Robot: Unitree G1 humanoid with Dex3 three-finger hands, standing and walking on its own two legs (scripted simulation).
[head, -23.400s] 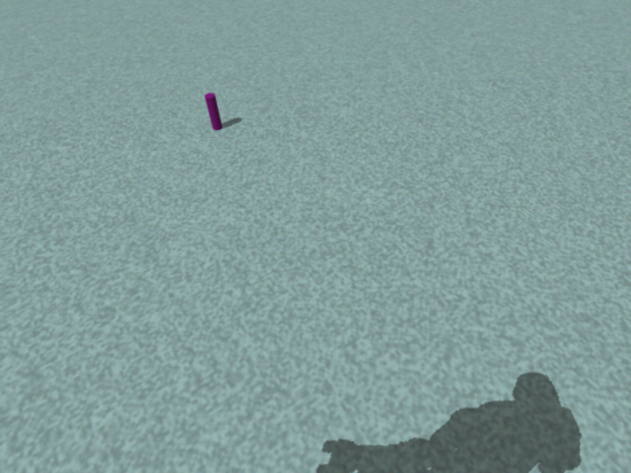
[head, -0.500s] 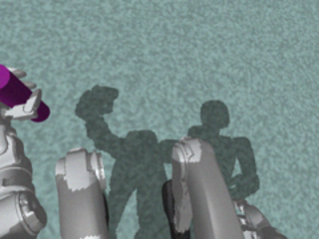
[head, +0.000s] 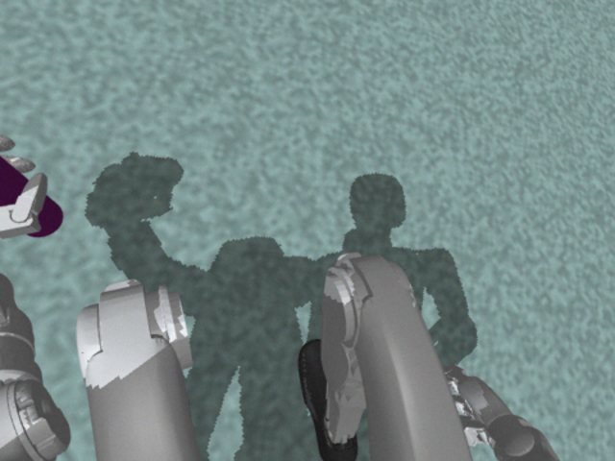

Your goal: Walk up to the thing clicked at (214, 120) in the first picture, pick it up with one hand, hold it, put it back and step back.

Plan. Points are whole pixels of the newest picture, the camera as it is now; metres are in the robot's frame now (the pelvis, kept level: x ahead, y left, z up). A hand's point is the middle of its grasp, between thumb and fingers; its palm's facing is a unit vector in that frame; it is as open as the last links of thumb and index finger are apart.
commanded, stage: lower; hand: left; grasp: from the side
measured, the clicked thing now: (2, 192) +0.43 +0.31 -0.10
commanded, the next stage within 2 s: loosen in 1.42 s
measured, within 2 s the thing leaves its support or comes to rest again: rests again in 1.28 s
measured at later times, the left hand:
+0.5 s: hand (29, 200) +0.44 +0.30 -0.14, palm faces +0.36 -0.93 -0.01, open 7.4 cm
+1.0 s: hand (38, 203) +0.44 +0.30 -0.17, palm faces +0.38 -0.93 +0.00, open 7.4 cm
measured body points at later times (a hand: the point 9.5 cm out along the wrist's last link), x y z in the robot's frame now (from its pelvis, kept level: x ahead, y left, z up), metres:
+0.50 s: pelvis +0.00 +0.01 -0.01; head +0.23 +0.14 +0.34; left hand +0.41 +0.35 -0.14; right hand +0.14 -0.26 -0.08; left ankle +0.08 +0.14 -0.27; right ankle +0.10 -0.11 -0.27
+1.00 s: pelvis -0.01 +0.01 -0.02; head +0.23 +0.16 +0.33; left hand +0.41 +0.35 -0.17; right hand +0.13 -0.26 -0.07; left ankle +0.08 +0.14 -0.27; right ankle +0.10 -0.11 -0.27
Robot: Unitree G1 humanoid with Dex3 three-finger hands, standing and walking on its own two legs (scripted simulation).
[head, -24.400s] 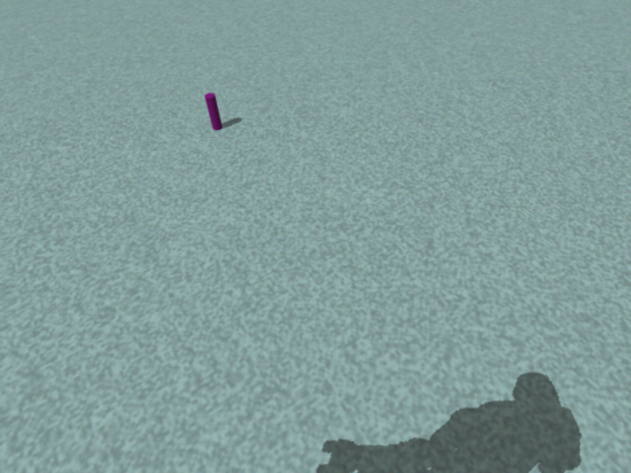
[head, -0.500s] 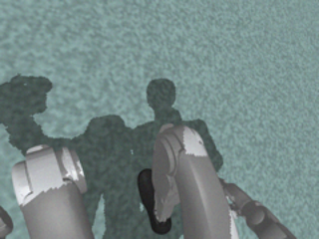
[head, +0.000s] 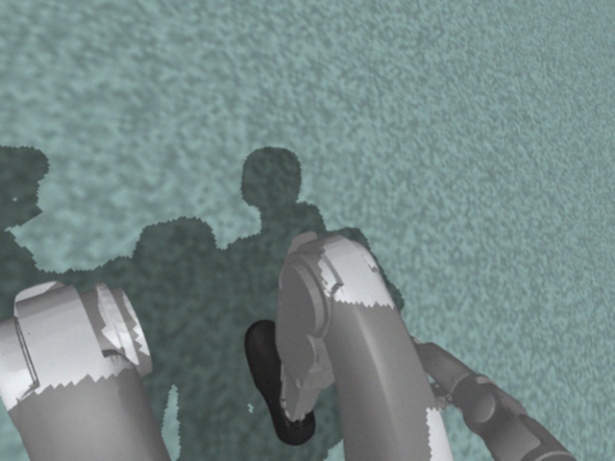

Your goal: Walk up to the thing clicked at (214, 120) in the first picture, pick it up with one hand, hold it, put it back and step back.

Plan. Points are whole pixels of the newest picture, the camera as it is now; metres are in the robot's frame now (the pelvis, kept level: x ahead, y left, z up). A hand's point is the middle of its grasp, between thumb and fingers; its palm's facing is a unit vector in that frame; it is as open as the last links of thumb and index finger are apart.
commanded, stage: lower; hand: left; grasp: from the side
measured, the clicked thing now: out of the picture +0.42 +0.34 -0.17
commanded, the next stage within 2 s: loosen in 0.42 s
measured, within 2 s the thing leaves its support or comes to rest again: rests again in 0.28 s
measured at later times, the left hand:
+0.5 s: hand out of the picture +0.42 +0.32 -0.16, palm faces +0.46 -0.89 +0.00, open 7.4 cm
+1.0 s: hand out of the picture +0.43 +0.32 -0.16, palm faces +0.46 -0.89 +0.02, open 13.3 cm
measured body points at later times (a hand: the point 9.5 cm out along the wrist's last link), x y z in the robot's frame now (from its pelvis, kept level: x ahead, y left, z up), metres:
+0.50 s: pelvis +0.00 +0.00 +0.00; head +0.23 +0.18 +0.34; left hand +0.39 +0.37 -0.16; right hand +0.17 -0.24 -0.04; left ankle +0.08 +0.13 -0.25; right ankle +0.12 -0.12 -0.25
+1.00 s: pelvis -0.01 +0.01 +0.00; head +0.22 +0.19 +0.34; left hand +0.40 +0.37 -0.16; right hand +0.17 -0.24 -0.04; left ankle +0.08 +0.13 -0.25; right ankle +0.12 -0.12 -0.25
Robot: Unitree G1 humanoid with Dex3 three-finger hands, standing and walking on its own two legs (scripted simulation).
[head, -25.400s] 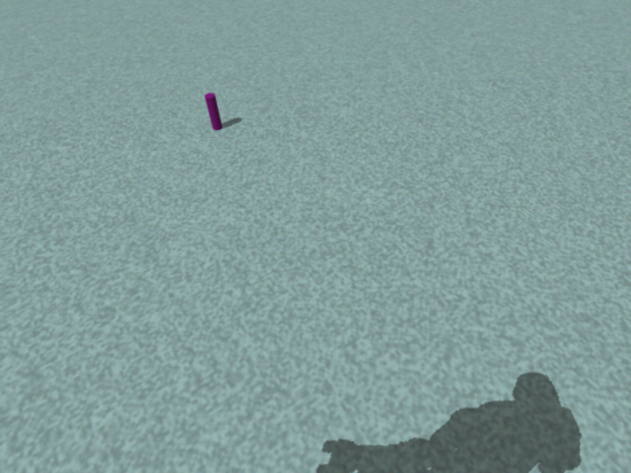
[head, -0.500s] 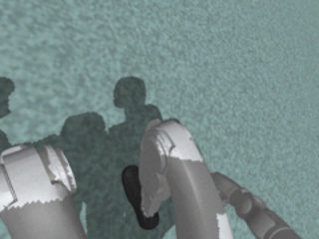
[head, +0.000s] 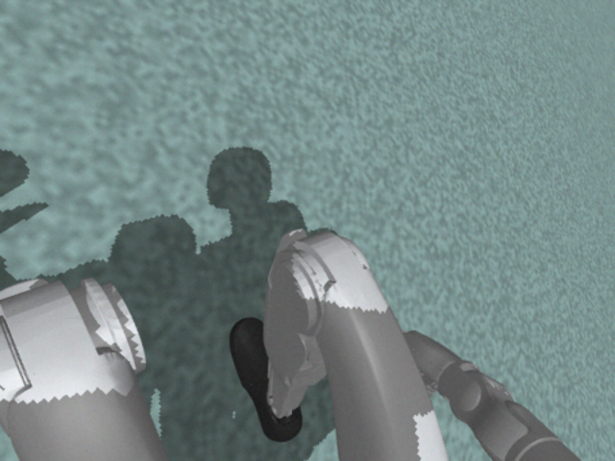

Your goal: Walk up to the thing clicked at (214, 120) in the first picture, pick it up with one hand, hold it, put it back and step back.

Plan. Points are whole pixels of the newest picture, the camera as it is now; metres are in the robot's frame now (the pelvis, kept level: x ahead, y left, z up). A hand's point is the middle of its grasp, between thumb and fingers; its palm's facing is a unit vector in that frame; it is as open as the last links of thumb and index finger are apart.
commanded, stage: withdraw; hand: left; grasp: from the side
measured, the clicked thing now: out of the picture +0.41 +0.33 -0.18
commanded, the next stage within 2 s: rise in 0.48 s
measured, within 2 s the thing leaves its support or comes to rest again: neither
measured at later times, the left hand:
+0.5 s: hand out of the picture +0.40 +0.40 -0.08, palm faces +0.50 -0.87 -0.02, open 17.5 cm
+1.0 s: hand out of the picture +0.30 +0.44 +0.04, palm faces +0.45 -0.76 -0.48, open 17.3 cm
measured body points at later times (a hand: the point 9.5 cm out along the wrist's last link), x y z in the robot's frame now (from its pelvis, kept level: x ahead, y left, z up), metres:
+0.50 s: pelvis +0.01 +0.00 +0.01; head +0.20 +0.18 +0.37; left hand +0.37 +0.44 -0.08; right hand +0.19 -0.24 -0.04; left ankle +0.08 +0.13 -0.25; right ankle +0.13 -0.12 -0.25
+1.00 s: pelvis +0.01 -0.02 +0.10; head +0.20 +0.08 +0.50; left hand +0.27 +0.47 +0.07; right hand +0.20 -0.24 -0.02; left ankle +0.08 +0.13 -0.25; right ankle +0.13 -0.12 -0.25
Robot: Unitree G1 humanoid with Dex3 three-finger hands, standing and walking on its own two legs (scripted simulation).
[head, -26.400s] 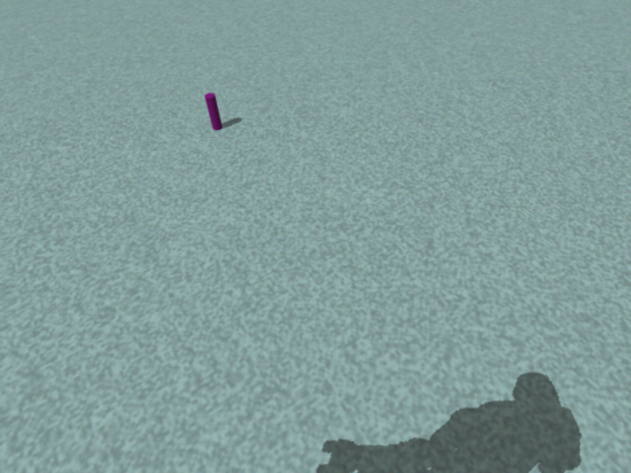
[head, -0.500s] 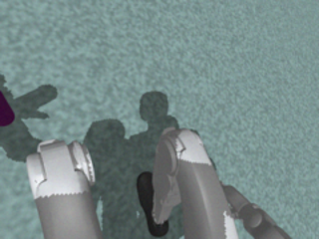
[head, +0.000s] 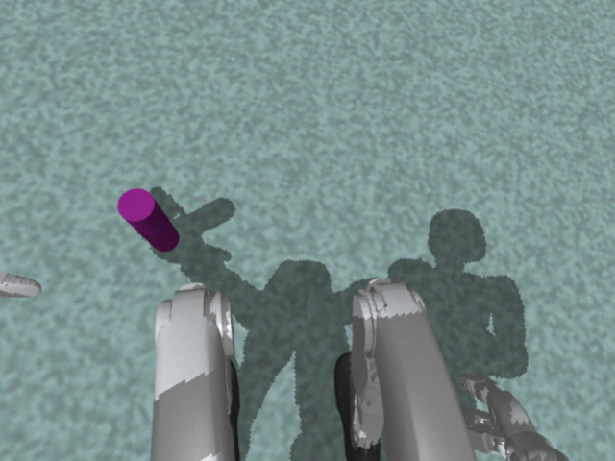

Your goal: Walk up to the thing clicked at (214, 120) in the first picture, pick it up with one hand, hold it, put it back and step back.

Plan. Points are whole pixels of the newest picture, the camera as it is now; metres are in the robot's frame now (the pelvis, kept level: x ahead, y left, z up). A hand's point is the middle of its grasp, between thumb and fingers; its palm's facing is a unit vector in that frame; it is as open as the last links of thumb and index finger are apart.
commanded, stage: home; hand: left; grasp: from the side
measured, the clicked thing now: (153, 224) +0.46 +0.27 -0.28
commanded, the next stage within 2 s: none
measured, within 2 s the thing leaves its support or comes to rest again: neither
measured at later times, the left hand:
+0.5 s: hand out of the picture +0.27 +0.29 +0.14, palm faces +0.28 -0.87 -0.40, open 17.5 cm
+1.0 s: hand out of the picture +0.24 +0.22 +0.29, palm faces +0.24 -0.93 -0.29, open 17.6 cm
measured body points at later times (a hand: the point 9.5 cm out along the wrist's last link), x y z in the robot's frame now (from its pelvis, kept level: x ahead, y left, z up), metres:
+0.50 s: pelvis +0.05 +0.00 +0.24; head +0.17 +0.04 +0.67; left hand +0.26 +0.33 +0.16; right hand +0.26 -0.23 +0.15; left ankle +0.09 +0.13 -0.35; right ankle +0.10 -0.12 -0.35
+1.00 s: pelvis +0.10 +0.01 +0.33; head +0.11 +0.02 +0.78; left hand +0.22 +0.26 +0.31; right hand +0.29 -0.20 +0.26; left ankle +0.09 +0.13 -0.35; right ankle +0.10 -0.12 -0.35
